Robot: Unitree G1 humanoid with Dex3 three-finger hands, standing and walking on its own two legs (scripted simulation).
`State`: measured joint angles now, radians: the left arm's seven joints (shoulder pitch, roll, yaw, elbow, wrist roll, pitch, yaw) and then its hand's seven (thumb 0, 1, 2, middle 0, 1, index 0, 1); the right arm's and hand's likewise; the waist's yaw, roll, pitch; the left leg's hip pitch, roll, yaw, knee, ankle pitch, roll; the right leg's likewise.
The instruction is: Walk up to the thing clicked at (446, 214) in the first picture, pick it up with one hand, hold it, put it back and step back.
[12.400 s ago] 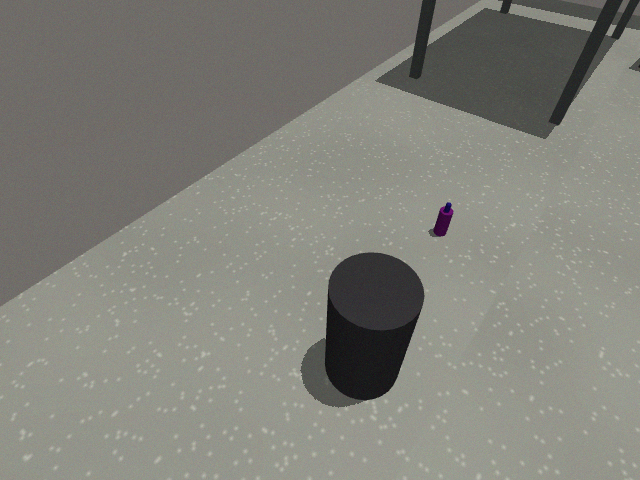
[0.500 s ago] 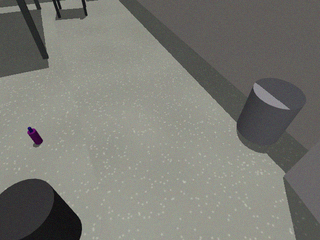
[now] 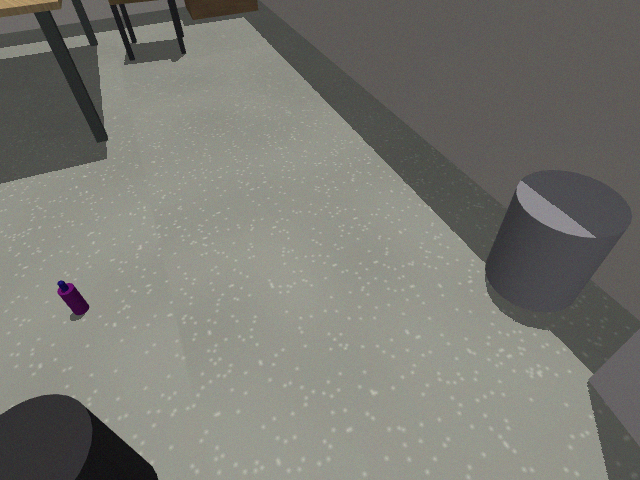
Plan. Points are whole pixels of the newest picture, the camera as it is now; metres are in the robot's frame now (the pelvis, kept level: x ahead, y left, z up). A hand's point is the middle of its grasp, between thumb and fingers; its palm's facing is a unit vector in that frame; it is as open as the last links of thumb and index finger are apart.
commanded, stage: walk up
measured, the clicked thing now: (71, 295) +0.87 +1.00 -0.69
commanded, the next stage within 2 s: none
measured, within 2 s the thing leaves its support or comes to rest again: neither
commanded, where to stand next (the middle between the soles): +0.96 +0.05 m, yaw +1 degrees
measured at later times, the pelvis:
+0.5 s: pelvis +0.23 +0.01 +0.00, yaw +2 degrees
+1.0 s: pelvis +0.46 -0.05 +0.00, yaw +3 degrees
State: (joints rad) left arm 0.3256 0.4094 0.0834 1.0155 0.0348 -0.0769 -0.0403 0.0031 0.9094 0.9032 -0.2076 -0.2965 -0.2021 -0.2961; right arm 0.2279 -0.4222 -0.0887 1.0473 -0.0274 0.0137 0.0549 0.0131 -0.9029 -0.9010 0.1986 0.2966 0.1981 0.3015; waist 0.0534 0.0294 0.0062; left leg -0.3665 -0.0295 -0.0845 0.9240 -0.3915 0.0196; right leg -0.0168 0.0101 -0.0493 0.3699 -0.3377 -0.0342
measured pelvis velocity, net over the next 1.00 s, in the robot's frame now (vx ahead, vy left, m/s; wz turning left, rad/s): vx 0.46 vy -0.05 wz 0.06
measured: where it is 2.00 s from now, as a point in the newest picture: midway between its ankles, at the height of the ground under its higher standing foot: (334, 326)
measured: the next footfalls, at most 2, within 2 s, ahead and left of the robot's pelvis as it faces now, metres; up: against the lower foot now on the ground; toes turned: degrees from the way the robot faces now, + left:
left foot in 0.22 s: +0.29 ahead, +0.12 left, +0.00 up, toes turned +5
right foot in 0.68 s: +0.48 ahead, -0.16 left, +0.00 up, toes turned -4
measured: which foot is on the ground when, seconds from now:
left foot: up 0.00-0.20, down 0.22-0.70, up 0.72-1.00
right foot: down 0.00-0.28, up 0.30-0.66, down 0.68-1.00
